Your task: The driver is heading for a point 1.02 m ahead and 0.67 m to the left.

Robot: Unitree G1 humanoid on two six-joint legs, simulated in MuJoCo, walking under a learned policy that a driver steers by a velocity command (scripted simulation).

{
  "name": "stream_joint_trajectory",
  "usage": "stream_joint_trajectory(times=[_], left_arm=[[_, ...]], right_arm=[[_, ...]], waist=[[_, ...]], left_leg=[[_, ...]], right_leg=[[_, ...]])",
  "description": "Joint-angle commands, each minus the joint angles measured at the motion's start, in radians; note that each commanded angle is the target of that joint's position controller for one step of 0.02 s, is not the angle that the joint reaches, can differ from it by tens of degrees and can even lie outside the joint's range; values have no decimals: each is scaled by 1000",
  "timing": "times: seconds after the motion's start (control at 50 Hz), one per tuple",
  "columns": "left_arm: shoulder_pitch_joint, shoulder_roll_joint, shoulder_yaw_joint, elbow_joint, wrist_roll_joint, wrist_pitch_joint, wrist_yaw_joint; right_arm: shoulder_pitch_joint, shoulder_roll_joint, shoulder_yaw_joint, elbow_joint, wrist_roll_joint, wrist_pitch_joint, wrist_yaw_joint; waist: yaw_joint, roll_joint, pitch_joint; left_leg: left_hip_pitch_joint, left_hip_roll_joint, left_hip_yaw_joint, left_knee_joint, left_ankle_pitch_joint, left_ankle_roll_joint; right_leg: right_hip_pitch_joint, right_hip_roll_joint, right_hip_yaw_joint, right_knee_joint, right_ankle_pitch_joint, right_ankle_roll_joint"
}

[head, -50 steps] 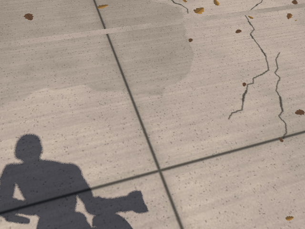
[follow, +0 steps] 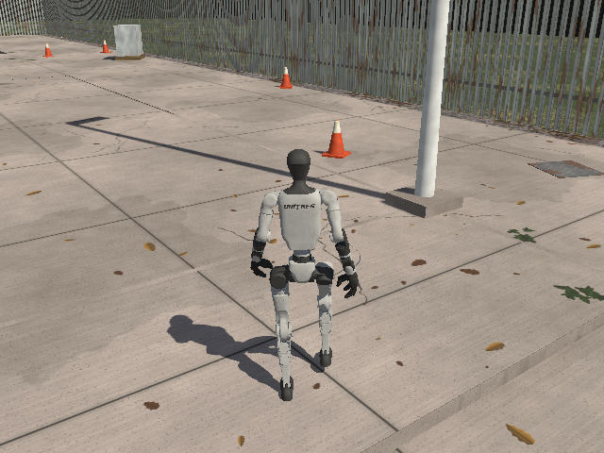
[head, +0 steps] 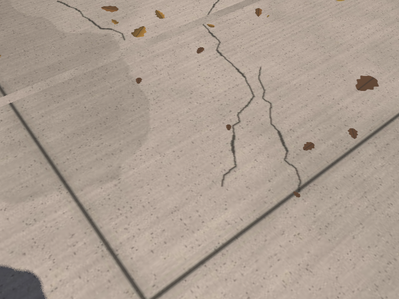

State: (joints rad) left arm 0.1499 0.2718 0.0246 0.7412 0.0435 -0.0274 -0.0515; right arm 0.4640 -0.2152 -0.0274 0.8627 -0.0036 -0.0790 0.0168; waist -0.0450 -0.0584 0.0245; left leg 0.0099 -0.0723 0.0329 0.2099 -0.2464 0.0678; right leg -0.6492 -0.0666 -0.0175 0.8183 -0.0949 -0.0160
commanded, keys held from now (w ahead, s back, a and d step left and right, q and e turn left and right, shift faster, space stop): q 1.00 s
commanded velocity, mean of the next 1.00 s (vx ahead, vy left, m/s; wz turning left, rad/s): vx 0.09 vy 0.00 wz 0.48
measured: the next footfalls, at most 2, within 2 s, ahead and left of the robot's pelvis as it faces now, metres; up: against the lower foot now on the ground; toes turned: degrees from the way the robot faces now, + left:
right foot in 0.14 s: +0.26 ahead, -0.09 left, +0.00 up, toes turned +2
left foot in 0.60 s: +0.15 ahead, +0.10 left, +0.00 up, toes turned +22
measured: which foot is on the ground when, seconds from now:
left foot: down 0.00-0.14, up 0.16-0.58, down 0.60-1.00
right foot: up 0.00-0.12, down 0.14-0.60, up 0.62-1.00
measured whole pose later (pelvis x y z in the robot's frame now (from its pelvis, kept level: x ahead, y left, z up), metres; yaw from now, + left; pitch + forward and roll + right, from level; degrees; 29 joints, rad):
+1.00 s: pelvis +0.13 -0.01 -0.01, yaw +33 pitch +1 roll -1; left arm 0.16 0.27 0.04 0.71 0.01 0.05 0.03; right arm 0.24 -0.29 -0.08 0.69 -0.02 0.05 0.01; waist -0.03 0.01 0.05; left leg -0.31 -0.11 -0.16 0.49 -0.19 0.05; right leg -0.37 0.04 0.04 0.73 -0.41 0.02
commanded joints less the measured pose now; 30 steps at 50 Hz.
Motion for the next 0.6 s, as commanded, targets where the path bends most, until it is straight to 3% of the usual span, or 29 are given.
stream_joint_trajectory(times=[0.02, 0.08, 0.1, 0.12, 0.14, 0.16, 0.18, 0.2, 0.22, 0.24, 0.26, 0.34, 0.4, 0.54, 0.58, 0.6], left_arm=[[-114, 3, -12, -84, -9, -22, 5], [-38, 50, 1, -53, -7, -32, 30], [35, 76, 10, -24, -4, -37, 41], [135, 99, 18, 6, 5, -51, 53], [244, 158, 32, 23, 25, -62, 67], [264, 228, 49, 1, 30, -54, 65], [254, 179, 49, -20, -28, -35, 59], [167, 118, 34, -35, -36, -27, 63], [92, 60, 17, -42, -33, -22, 71], [64, 37, 9, -38, -32, -21, 80], [60, 38, 9, -30, -33, -19, 88], [31, 62, 20, -29, -16, -22, 89], [22, 71, 26, -25, -11, -9, 88], [58, 143, 56, -11, -11, 31, 76], [74, 143, 62, -1, -14, 44, 74], [115, 106, 58, 8, -10, 54, 67]], right_arm=[[19, -148, -28, -19, 2, -10, -9], [-6, -177, -35, -8, 2, -4, -20], [-28, -187, -38, -13, 4, -2, -23], [-51, -191, -40, -19, 17, 0, -23], [-44, -160, -33, -53, 28, -2, -23], [123, -39, -12, -64, 57, 12, -34], [133, -147, -37, -30, 32, 40, -52], [69, -156, -48, -32, 16, 54, -51], [11, -141, -46, -43, 2, 63, -43], [-27, -130, -49, -50, -9, 76, -32], [-23, -118, -50, -51, -21, 93, -22], [-37, -96, -53, -68, -21, 133, -10], [-127, -96, -47, -111, -26, 151, 3], [-229, -116, -43, -192, -15, 149, 21], [-169, -124, -48, -179, -15, 132, 19], [-143, -175, -59, -178, -23, 119, 8]], waist=[[4, 144, 47], [46, 163, 2], [75, 160, -31], [128, 129, -80], [152, 54, -197], [84, -190, -391], [108, -78, -476], [77, -26, -348], [56, -18, -220], [41, -37, -139], [25, -62, -104], [-10, -44, -104], [6, -74, -73], [47, -62, -77], [19, 6, -73], [17, 182, -42]], left_leg=[[-93, 201, -86, 21, 768, 88], [-46, 216, -137, 144, 864, 53], [-34, 203, -152, 231, 890, 35], [-75, 167, -137, 378, 821, 12], [-223, 117, -123, 599, 485, -8], [-453, -21, -50, 969, -382, -32], [-475, -19, -105, 1091, -417, -24], [-506, 24, -115, 1102, -339, -31], [-529, 59, -93, 1059, -279, -44], [-522, 81, -87, 1029, -240, -59], [-475, 87, -74, 1013, -209, -74], [-428, 86, -44, 968, -159, -87], [-438, 115, -24, 815, -101, -80], [-312, 94, 48, 516, -157, -35], [-179, 70, 33, 315, -79, -3], [-164, 184, -170, 102, -89, 25]], right_leg=[[118, 68, -62, -172, 92, 4], [249, 103, -20, -248, 97, -34], [329, 119, -13, -295, 93, -49], [479, 97, -5, -386, 215, -68], [721, -74, 116, -329, 535, -96], [994, -432, 418, -233, 1059, -247], [936, -413, 458, -268, 1013, -289], [804, -354, 352, -332, 816, -265], [677, -298, 271, -396, 663, -229], [577, -258, 207, -448, 588, -207], [486, -233, 151, -487, 536, -197], [368, -222, 46, -543, 358, -219], [336, -216, 4, -583, 62, -207], [365, -270, -23, -522, -150, -173], [307, -237, -83, -407, -173, -94], [246, -157, -165, -213, -261, -17]])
